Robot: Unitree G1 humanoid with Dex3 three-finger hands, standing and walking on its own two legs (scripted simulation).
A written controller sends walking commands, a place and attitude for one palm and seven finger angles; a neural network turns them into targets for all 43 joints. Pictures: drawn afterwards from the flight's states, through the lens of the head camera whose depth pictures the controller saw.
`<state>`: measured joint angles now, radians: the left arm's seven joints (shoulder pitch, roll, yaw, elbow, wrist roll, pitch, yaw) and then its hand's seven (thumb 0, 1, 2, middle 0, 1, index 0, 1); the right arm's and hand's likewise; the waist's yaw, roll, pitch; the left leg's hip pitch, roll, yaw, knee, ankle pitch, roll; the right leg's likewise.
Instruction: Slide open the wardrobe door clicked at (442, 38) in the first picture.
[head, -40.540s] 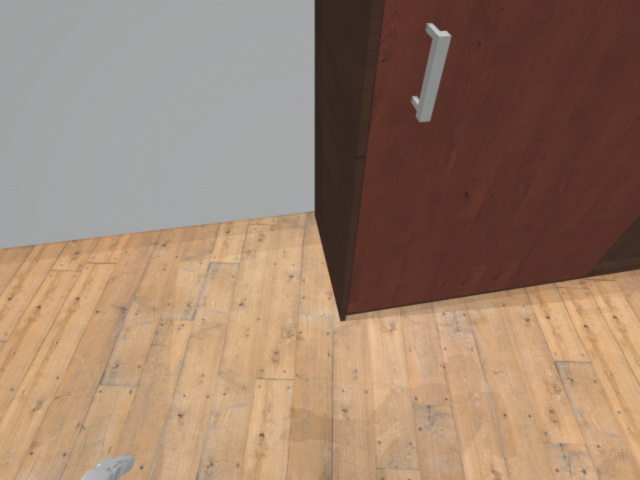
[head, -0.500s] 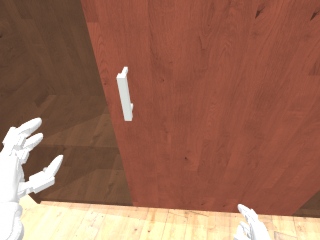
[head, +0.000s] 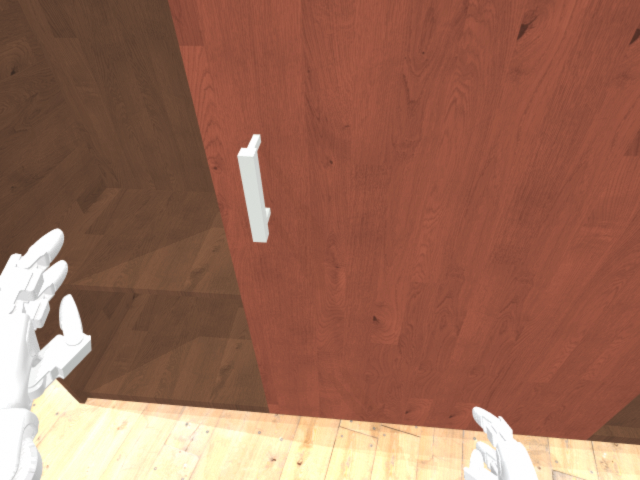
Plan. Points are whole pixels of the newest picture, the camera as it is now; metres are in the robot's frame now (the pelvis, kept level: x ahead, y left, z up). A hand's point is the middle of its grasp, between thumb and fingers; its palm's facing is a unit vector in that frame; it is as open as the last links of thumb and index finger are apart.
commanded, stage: step back with the hand held close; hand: left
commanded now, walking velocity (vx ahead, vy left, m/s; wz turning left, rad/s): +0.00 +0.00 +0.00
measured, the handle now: (258, 189) +0.47 +0.17 +0.14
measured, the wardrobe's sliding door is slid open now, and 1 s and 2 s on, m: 0.63 0.63 0.63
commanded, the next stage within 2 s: stop stepping back and stand still in 1.16 s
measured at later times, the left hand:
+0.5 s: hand (45, 365) +0.15 +0.28 +0.16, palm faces +0.38 -0.79 -0.48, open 7.4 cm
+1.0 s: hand out of the picture +0.06 +0.30 +0.16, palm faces +0.50 -0.77 -0.40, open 7.4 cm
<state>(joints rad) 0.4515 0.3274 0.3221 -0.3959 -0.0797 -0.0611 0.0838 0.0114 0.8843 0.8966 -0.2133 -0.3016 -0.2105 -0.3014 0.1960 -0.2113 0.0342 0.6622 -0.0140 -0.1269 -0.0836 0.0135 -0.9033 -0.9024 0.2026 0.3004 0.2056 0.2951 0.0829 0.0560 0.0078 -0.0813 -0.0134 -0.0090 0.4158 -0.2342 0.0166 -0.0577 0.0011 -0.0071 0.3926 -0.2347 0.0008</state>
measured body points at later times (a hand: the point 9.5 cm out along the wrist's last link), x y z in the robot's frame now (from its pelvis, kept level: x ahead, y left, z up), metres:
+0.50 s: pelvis -0.04 +0.02 -0.01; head -0.04 +0.03 +0.44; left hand +0.13 +0.32 +0.19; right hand +0.13 -0.23 -0.07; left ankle +0.00 +0.11 -0.74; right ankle -0.01 -0.12 -0.74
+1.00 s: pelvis -0.13 +0.03 -0.03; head -0.12 +0.06 +0.42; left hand +0.03 +0.34 +0.18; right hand +0.05 -0.21 -0.10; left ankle +0.00 +0.11 -0.74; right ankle -0.01 -0.12 -0.74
